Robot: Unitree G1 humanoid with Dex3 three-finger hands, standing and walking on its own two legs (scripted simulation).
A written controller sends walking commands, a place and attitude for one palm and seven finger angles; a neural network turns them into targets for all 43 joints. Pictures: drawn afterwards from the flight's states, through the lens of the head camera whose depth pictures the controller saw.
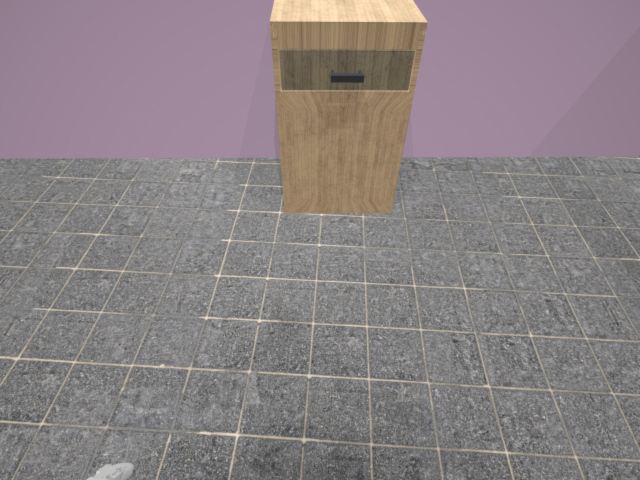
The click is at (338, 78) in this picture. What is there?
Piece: drawer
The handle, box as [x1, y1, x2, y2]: [331, 70, 363, 82]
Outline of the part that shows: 331,70 331,82 363,82 363,73 361,72 361,70 359,70 357,73 334,73 333,70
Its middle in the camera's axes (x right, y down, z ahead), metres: +0.09 -0.57 +1.34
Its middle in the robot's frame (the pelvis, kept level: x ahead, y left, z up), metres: +1.39 -0.03 -0.09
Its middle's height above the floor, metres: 0.68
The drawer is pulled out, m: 0.00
